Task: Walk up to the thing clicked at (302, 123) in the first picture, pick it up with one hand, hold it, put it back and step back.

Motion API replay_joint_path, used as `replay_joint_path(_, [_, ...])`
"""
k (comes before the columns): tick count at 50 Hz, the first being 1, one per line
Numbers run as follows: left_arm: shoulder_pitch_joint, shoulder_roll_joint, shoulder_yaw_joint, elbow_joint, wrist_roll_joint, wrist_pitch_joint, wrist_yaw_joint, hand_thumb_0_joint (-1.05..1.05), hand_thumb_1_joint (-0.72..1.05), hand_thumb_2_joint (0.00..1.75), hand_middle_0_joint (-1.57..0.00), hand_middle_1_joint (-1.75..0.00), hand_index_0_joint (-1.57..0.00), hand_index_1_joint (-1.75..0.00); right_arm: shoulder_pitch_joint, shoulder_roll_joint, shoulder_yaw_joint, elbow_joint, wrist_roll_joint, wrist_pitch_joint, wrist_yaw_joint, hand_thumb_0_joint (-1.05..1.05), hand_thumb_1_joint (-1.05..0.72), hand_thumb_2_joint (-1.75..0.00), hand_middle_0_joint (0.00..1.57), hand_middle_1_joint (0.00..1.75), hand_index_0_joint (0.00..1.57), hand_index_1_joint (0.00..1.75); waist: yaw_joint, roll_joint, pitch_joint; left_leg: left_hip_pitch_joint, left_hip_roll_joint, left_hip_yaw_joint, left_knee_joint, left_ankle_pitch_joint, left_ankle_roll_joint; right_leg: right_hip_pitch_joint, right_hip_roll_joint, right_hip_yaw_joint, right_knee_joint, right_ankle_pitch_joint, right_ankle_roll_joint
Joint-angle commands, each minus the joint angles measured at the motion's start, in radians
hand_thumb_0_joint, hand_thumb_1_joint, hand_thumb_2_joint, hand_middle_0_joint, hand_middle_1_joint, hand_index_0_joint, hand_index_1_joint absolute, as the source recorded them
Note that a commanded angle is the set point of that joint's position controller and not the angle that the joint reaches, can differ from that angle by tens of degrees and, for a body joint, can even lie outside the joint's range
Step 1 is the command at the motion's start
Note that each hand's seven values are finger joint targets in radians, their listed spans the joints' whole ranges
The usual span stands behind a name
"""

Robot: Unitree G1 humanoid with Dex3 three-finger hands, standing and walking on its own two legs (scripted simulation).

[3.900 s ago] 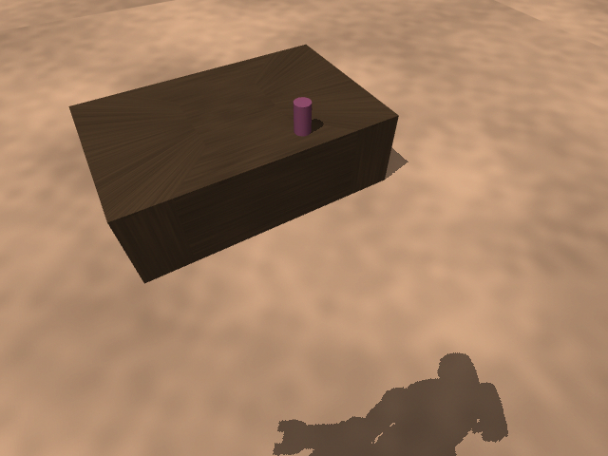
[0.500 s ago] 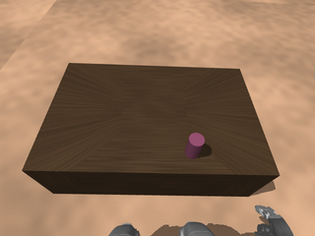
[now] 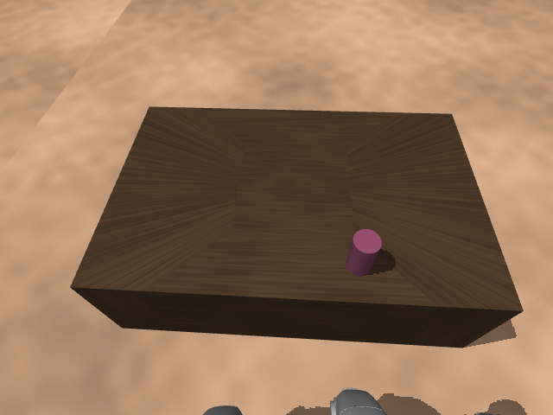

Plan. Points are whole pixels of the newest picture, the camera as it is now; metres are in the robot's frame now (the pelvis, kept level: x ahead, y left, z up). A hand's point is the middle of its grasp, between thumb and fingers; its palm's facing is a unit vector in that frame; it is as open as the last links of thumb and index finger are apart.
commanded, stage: walk up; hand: right
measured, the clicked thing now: (362, 253) +0.51 -0.21 -0.32
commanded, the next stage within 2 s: stand in 1.26 s
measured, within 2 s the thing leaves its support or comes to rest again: neither
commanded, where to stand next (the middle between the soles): +0.09 +0.02 m, yaw -2 degrees
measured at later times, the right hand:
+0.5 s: hand out of the picture +0.11 -0.26 -0.13, palm faces +0.00 +0.93 -0.37, open 7.4 cm
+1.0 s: hand out of the picture +0.09 -0.25 -0.13, palm faces +0.00 +0.94 -0.34, open 7.4 cm
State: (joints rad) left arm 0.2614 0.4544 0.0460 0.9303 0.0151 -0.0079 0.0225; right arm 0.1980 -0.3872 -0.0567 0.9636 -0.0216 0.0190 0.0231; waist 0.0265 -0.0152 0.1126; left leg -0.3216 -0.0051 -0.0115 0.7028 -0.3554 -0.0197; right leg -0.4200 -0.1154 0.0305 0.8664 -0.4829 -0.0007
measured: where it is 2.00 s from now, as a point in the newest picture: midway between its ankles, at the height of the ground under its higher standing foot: outside the picture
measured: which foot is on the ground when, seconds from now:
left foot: down 0.00-1.00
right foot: down 0.00-1.00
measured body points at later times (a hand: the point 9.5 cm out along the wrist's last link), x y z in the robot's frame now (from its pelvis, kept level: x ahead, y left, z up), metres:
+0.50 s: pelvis +0.02 +0.01 +0.02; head +0.03 +0.01 +0.47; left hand +0.12 +0.31 -0.11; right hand +0.11 -0.30 -0.10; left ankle +0.01 +0.15 -0.71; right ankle +0.04 -0.14 -0.71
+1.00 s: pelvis +0.02 +0.01 +0.03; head +0.04 +0.00 +0.48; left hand +0.11 +0.31 -0.10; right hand +0.09 -0.30 -0.10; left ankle +0.01 +0.15 -0.71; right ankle +0.04 -0.14 -0.71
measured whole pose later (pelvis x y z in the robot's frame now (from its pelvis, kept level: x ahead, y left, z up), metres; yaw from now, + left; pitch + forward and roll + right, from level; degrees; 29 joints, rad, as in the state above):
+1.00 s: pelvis +0.02 +0.01 +0.03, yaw -1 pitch -2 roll +0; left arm 0.08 0.35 0.00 1.15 0.01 -0.02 -0.02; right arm 0.09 -0.36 -0.01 1.16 -0.01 0.00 0.01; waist 0.00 0.00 0.06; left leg -0.13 0.03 -0.01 0.38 -0.22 -0.03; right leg -0.18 -0.05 0.00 0.39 -0.18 0.04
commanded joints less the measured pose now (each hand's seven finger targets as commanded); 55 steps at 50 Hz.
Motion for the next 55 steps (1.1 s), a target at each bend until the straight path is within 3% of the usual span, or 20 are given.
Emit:
replay_joint_path(1, [-0.011, 0.181, 0.039, -0.049, -0.014, -0.040, 0.002, 0.00, 0.90, 0.90, -0.20, -0.30, -0.20, -0.30, -0.099, -0.280, -0.052, -0.088, 0.001, -0.034, -0.019, 0.00, -0.90, -0.90, 0.20, 0.30, 0.20, 0.30, -0.004, 0.149, -0.069, 0.030, 0.223, -0.267, -0.262, 0.037, 0.219, -0.021, 0.041, -0.016, -0.088, -0.047, -0.023])
replay_joint_path(2, [0.022, 0.164, 0.038, -0.023, -0.016, -0.047, 0.000, 0.00, 0.90, 0.90, -0.20, -0.30, -0.20, -0.30, -0.113, -0.247, -0.036, -0.087, 0.004, -0.039, -0.020, 0.00, -0.90, -0.90, 0.20, 0.30, 0.20, 0.30, 0.013, 0.161, -0.078, 0.026, 0.170, -0.180, -0.211, 0.183, 0.168, 0.035, 0.056, -0.042, -0.177, 0.085, -0.021])
replay_joint_path(3, [0.050, 0.148, 0.038, -0.008, -0.019, -0.052, 0.000, 0.00, 0.90, 0.90, -0.20, -0.30, -0.20, -0.30, -0.118, -0.241, -0.030, -0.084, 0.010, -0.042, -0.018, 0.00, -0.90, -0.90, 0.20, 0.30, 0.20, 0.30, 0.026, 0.178, -0.097, 0.010, 0.147, -0.140, -0.156, 0.294, 0.140, 0.124, 0.078, -0.080, -0.281, 0.199, -0.019])
replay_joint_path(4, [0.054, 0.149, 0.043, 0.009, -0.014, -0.053, 0.004, 0.00, 0.90, 0.90, -0.20, -0.30, -0.20, -0.30, -0.118, -0.233, -0.027, -0.074, 0.016, -0.041, -0.016, 0.00, -0.90, -0.90, 0.20, 0.30, 0.20, 0.30, 0.033, 0.171, -0.115, -0.025, 0.142, -0.127, -0.110, 0.343, 0.121, 0.214, 0.084, -0.082, -0.341, 0.287, -0.023])
replay_joint_path(5, [0.040, 0.170, 0.051, 0.018, -0.007, -0.054, 0.011, 0.00, 0.90, 0.90, -0.20, -0.30, -0.20, -0.30, -0.096, -0.202, -0.016, -0.065, 0.026, -0.038, -0.017, 0.00, -0.90, -0.90, 0.20, 0.30, 0.20, 0.30, 0.030, 0.120, -0.130, -0.056, 0.135, -0.118, -0.072, 0.328, 0.096, 0.280, 0.055, -0.017, -0.368, 0.333, -0.042])
replay_joint_path(6, [0.018, 0.217, 0.053, 0.005, 0.003, -0.060, 0.015, 0.00, 0.90, 0.90, -0.20, -0.30, -0.20, -0.30, -0.083, -0.170, -0.006, -0.070, 0.032, -0.036, -0.019, 0.00, -0.90, -0.90, 0.20, 0.30, 0.20, 0.30, 0.011, 0.019, -0.148, -0.078, 0.075, -0.069, 0.001, 0.234, 0.060, 0.267, -0.061, 0.175, -0.421, 0.358, -0.090])
replay_joint_path(7, [-0.034, 0.261, 0.052, 0.002, 0.000, -0.057, 0.010, 0.00, 0.90, 0.90, -0.20, -0.30, -0.20, -0.30, -0.076, -0.175, -0.011, -0.055, 0.030, -0.031, -0.025, 0.00, -0.90, -0.90, 0.20, 0.30, 0.20, 0.30, -0.012, -0.035, -0.133, -0.047, 0.016, -0.016, 0.041, 0.003, 0.049, 0.170, -0.166, 0.297, -0.463, 0.255, -0.168])
replay_joint_path(8, [-0.107, 0.262, 0.050, -0.013, 0.003, -0.052, 0.003, 0.00, 0.90, 0.90, -0.20, -0.30, -0.20, -0.30, -0.037, -0.180, -0.019, -0.023, 0.023, -0.030, -0.031, 0.00, -0.90, -0.90, 0.20, 0.30, 0.20, 0.30, -0.046, -0.077, -0.098, 0.032, 0.022, 0.000, 0.031, -0.111, 0.048, 0.072, -0.196, 0.309, -0.468, 0.179, -0.192])
replay_joint_path(10, [-0.164, 0.191, 0.026, -0.023, -0.004, -0.042, -0.006, 0.00, 0.90, 0.90, -0.20, -0.30, -0.20, -0.30, -0.002, -0.198, -0.021, 0.013, 0.019, -0.045, -0.030, 0.00, -0.90, -0.90, 0.20, 0.30, 0.20, 0.30, -0.074, -0.035, -0.098, 0.130, 0.061, -0.066, -0.165, -0.003, 0.067, 0.021, -0.096, 0.149, -0.403, 0.215, -0.107])
replay_joint_path(11, [-0.165, 0.156, 0.015, -0.020, -0.010, -0.040, -0.008, 0.00, 0.90, 0.90, -0.20, -0.30, -0.20, -0.30, -0.034, -0.226, -0.025, 0.014, 0.017, -0.052, -0.027, 0.00, -0.90, -0.90, 0.20, 0.30, 0.20, 0.30, -0.056, 0.028, -0.089, 0.094, 0.120, -0.167, -0.237, 0.066, 0.096, 0.032, -0.012, 0.057, -0.320, 0.269, -0.056])
replay_joint_path(12, [-0.156, 0.144, 0.014, -0.001, -0.011, -0.038, -0.010, 0.00, 0.90, 0.90, -0.20, -0.30, -0.20, -0.30, -0.069, -0.239, -0.026, 0.012, 0.018, -0.057, -0.026, 0.00, -0.90, -0.90, 0.20, 0.30, 0.20, 0.30, -0.033, 0.057, -0.085, 0.045, 0.188, -0.257, -0.294, 0.069, 0.130, 0.070, 0.058, -0.016, -0.248, 0.247, -0.030])
replay_joint_path(13, [-0.125, 0.140, 0.012, 0.019, -0.012, -0.036, -0.009, 0.00, 0.90, 0.90, -0.20, -0.30, -0.20, -0.30, -0.107, -0.246, -0.021, 0.006, 0.019, -0.059, -0.025, 0.00, -0.90, -0.90, 0.20, 0.30, 0.20, 0.30, -0.004, 0.059, -0.085, 0.023, 0.225, -0.273, -0.304, 0.064, 0.154, 0.104, 0.079, -0.030, -0.256, 0.175, -0.025])
replay_joint_path(14, [-0.113, 0.138, 0.012, 0.034, -0.007, -0.040, -0.009, 0.00, 0.90, 0.90, -0.20, -0.30, -0.20, -0.30, -0.131, -0.248, -0.017, 0.006, 0.016, -0.060, -0.024, 0.00, -0.90, -0.90, 0.20, 0.30, 0.20, 0.30, 0.003, 0.053, -0.101, 0.023, 0.219, -0.236, -0.276, 0.127, 0.150, 0.153, 0.067, -0.022, -0.304, 0.198, -0.025])
replay_joint_path(16, [-0.122, 0.148, 0.015, 0.052, -0.010, -0.054, -0.009, 0.00, 0.90, 0.90, -0.20, -0.30, -0.20, -0.30, -0.128, -0.209, -0.004, 0.016, 0.021, -0.060, -0.025, 0.00, -0.90, -0.90, 0.20, 0.30, 0.20, 0.30, -0.005, 0.036, -0.155, 0.021, 0.139, -0.120, -0.213, 0.295, 0.089, 0.274, 0.012, 0.033, -0.362, 0.420, -0.045])
replay_joint_path(18, [-0.150, 0.153, 0.013, 0.057, -0.021, -0.055, -0.009, 0.00, 0.90, 0.90, -0.20, -0.30, -0.20, -0.30, -0.104, -0.201, 0.000, 0.036, 0.020, -0.061, -0.030, 0.00, -0.90, -0.90, 0.20, 0.30, 0.20, 0.30, -0.022, 0.059, -0.187, 0.072, 0.099, -0.065, -0.204, 0.343, 0.061, 0.284, -0.016, 0.046, -0.332, 0.553, -0.058])
replay_joint_path(22, [-0.178, 0.139, 0.002, 0.079, -0.019, -0.044, -0.007, 0.00, 0.90, 0.90, -0.20, -0.30, -0.20, -0.30, -0.146, -0.208, -0.005, 0.054, 0.021, -0.053, -0.031, 0.00, -0.90, -0.90, 0.20, 0.30, 0.20, 0.30, -0.019, 0.064, -0.203, 0.130, 0.122, -0.074, -0.233, 0.326, 0.073, 0.265, -0.002, 0.013, -0.366, 0.499, -0.048])
replay_joint_path(24, [-0.195, 0.135, -0.001, 0.086, -0.016, -0.040, -0.010, 0.00, 0.90, 0.90, -0.20, -0.30, -0.20, -0.30, -0.158, -0.205, -0.003, 0.060, 0.020, -0.050, -0.030, 0.00, -0.90, -0.90, 0.20, 0.30, 0.20, 0.30, -0.020, 0.065, -0.184, 0.108, 0.123, -0.078, -0.263, 0.262, 0.074, 0.273, -0.001, 0.012, -0.384, 0.459, -0.041])
replay_joint_path(34, [-0.249, 0.134, -0.004, 0.128, -0.008, -0.031, -0.020, 0.00, 0.90, 0.90, -0.20, -0.30, -0.20, -0.30, -0.190, -0.200, 0.003, 0.097, 0.017, -0.044, -0.022, 0.00, -0.90, -0.90, 0.20, 0.30, 0.20, 0.30, -0.022, 0.007, -0.118, 0.115, 0.112, -0.073, -0.359, 0.122, 0.058, 0.255, -0.009, 0.043, -0.500, 0.329, -0.027])
replay_joint_path(42, [-0.253, 0.125, 0.000, 0.146, -0.007, -0.031, -0.022, 0.00, 0.90, 0.90, -0.20, -0.30, -0.20, -0.30, -0.171, -0.191, 0.003, 0.120, 0.013, -0.046, -0.020, 0.00, -0.90, -0.90, 0.20, 0.30, 0.20, 0.30, -0.025, -0.003, -0.145, 0.160, 0.107, -0.060, -0.388, 0.154, 0.047, 0.277, -0.010, 0.043, -0.539, 0.327, -0.018])
replay_joint_path(55, [-0.240, 0.112, 0.004, 0.159, -0.008, -0.027, -0.016, 0.00, 0.90, 0.90, -0.20, -0.30, -0.20, -0.30, -0.157, -0.182, 0.002, 0.129, 0.014, -0.047, -0.027, 0.00, -0.90, -0.90, 0.20, 0.30, 0.20, 0.30, -0.025, 0.018, -0.158, 0.190, 0.116, -0.044, -0.392, 0.277, 0.041, 0.313, -0.006, 0.025, -0.524, 0.456, -0.010])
